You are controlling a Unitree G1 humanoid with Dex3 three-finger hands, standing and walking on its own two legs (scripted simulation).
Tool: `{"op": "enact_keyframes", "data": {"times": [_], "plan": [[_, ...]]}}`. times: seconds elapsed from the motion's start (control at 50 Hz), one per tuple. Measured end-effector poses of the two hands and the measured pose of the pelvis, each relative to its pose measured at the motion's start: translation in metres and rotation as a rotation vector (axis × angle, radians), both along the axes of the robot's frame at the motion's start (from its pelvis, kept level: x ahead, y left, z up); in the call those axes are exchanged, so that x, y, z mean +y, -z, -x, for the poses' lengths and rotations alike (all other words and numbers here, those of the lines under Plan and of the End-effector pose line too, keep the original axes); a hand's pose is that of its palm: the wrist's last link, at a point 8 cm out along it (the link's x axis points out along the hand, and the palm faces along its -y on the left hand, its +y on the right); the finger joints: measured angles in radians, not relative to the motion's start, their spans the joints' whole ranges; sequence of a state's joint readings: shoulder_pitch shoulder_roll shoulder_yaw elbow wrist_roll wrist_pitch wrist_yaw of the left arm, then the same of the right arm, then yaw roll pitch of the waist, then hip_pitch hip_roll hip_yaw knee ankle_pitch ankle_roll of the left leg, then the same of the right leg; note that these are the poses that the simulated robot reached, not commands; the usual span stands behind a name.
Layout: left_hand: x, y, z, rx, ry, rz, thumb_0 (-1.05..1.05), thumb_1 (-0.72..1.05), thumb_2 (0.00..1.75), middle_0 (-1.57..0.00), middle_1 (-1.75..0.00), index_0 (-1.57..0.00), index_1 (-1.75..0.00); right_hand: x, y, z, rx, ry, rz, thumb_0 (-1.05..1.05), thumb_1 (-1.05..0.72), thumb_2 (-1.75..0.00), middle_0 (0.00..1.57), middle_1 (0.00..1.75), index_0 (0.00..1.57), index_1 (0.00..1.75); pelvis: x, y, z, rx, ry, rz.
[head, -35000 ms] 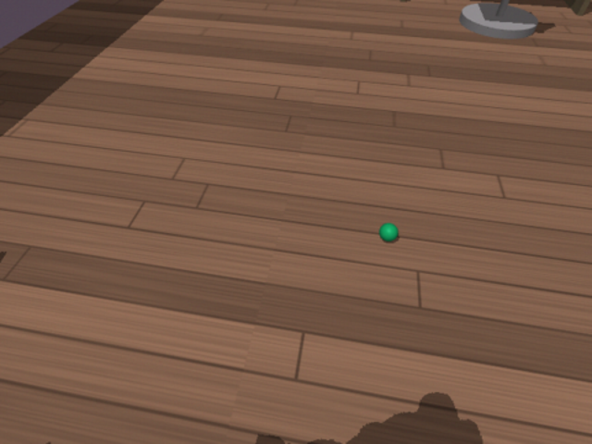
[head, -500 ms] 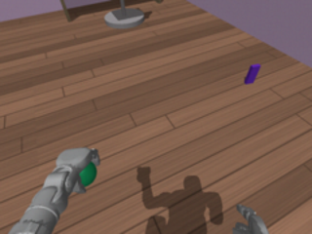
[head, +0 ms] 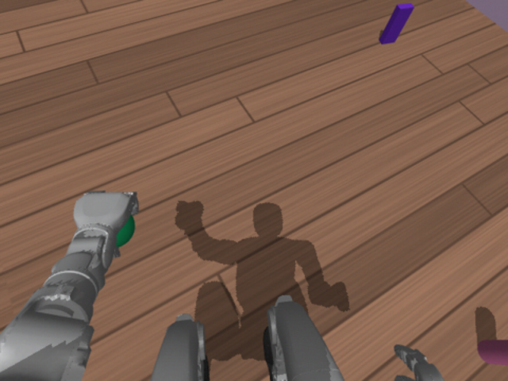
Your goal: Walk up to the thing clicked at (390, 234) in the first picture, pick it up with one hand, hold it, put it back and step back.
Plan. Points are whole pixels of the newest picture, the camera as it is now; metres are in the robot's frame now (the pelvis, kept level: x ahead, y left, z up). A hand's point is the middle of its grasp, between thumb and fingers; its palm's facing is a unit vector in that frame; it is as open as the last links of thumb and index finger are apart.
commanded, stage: crouch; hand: left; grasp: from above
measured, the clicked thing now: (112, 226) +0.41 +0.22 -0.13
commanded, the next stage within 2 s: lower in 1.32 s
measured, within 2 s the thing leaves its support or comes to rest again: neither
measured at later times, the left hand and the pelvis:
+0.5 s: hand (143, 244) +0.43 +0.21 -0.33, palm faces -0.45 +0.00 -0.89, open 9.8 cm; pelvis -0.02 +0.00 -0.18, yaw +0 degrees
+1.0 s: hand (149, 247) +0.45 +0.21 -0.42, palm faces -0.47 -0.01 -0.88, open 9.8 cm; pelvis -0.03 +0.00 -0.25, yaw -1 degrees
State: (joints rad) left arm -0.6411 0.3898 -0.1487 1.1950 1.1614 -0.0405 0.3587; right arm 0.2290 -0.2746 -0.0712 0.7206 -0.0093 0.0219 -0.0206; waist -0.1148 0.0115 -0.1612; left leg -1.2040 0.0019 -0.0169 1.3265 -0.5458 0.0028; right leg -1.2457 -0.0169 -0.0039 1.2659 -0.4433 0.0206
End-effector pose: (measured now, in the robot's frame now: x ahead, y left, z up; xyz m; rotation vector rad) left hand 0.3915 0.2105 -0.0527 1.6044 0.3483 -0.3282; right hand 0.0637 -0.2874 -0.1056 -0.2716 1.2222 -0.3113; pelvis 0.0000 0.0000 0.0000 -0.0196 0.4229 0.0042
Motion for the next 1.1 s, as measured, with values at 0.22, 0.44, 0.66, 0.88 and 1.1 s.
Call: {"op": "enact_keyframes", "data": {"times": [0.22,0.44,0.66,0.88,1.1], "plan": [[-0.003,0.105,-0.022,0.027,-0.023,0.008,0.01,-0.01,0.58,-0.54,-0.76,-0.64,-0.74,0.021,0.098,0.062,0.130,0.047,-0.033,0.00,-0.91,-0.90,0.21,0.30,0.20,0.30,0.006,0.090,0.020,0.141,-0.005,0.013],[-0.004,0.200,-0.040,0.043,-0.005,0.050,0.01,-0.01,0.56,-0.56,-0.75,-0.66,-0.72,0.022,0.167,0.051,0.138,-0.038,-0.047,0.00,-0.90,-0.90,0.21,0.30,0.20,0.30,0.002,0.161,0.026,0.228,-0.017,0.028],[0.006,0.256,-0.054,0.039,-0.039,0.056,0.01,-0.02,0.56,-0.57,-0.74,-0.68,-0.71,0.010,0.202,0.033,0.152,-0.115,-0.034,0.00,-0.91,-0.90,0.21,0.30,0.20,0.30,0.000,0.202,0.023,0.252,-0.022,0.042],[0.005,0.290,-0.060,0.052,-0.024,0.063,0.01,-0.03,0.57,-0.58,-0.73,-0.69,-0.70,0.009,0.223,0.054,0.204,-0.108,-0.037,0.00,-0.91,-0.90,0.21,0.30,0.20,0.30,0.002,0.231,0.028,0.246,-0.016,0.054],[0.002,0.319,-0.065,0.055,-0.017,0.060,0.01,-0.04,0.58,-0.58,-0.73,-0.69,-0.71,0.013,0.244,0.088,0.272,-0.095,-0.057,0.00,-0.91,-0.90,0.21,0.30,0.20,0.30,0.002,0.258,0.035,0.233,-0.014,0.057]]}}
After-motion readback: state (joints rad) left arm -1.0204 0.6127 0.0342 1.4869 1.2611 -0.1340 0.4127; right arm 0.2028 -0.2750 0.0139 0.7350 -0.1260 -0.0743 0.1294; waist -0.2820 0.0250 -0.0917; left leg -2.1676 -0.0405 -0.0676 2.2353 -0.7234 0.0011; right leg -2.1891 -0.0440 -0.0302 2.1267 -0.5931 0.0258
